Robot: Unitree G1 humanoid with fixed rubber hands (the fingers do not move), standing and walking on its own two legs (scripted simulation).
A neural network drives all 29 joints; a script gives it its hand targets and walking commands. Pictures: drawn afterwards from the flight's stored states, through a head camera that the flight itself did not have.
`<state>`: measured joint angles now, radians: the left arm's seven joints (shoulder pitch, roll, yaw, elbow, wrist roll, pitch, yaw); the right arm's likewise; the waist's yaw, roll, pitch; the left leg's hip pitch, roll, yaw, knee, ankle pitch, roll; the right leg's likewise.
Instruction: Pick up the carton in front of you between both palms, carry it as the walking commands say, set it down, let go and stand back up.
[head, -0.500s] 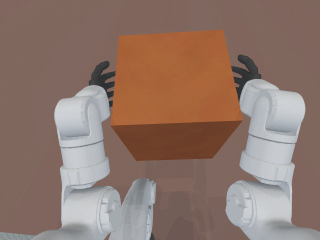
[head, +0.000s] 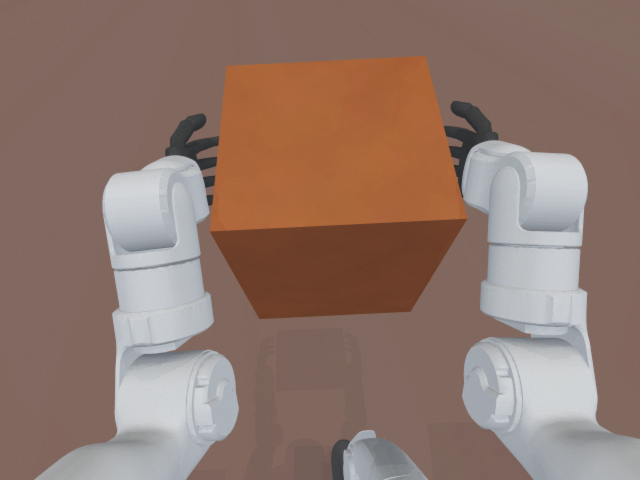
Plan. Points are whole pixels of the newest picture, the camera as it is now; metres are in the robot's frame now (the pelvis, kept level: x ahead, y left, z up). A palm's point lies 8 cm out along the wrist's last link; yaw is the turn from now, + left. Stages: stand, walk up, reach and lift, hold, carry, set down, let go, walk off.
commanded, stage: carry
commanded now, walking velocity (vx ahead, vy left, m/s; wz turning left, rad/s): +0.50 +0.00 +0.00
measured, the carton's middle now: (331, 205) +0.42 -0.05 +0.12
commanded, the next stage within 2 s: none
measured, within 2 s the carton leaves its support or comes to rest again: neither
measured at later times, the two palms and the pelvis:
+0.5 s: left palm (166, 97) +0.66 +0.17 +0.13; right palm (354, 80) +0.68 -0.13 +0.13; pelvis +0.31 +0.01 +0.01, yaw +3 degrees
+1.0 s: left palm (187, 43) +0.91 +0.16 +0.10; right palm (334, 38) +0.91 -0.14 +0.09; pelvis +0.66 +0.01 -0.01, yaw +2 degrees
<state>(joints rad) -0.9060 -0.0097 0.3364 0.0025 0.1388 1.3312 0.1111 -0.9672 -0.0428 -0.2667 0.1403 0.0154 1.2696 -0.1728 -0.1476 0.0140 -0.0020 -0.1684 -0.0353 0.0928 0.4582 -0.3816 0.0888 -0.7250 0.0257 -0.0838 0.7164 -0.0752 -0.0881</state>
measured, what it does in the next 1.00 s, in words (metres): walks ahead: right foot, then left foot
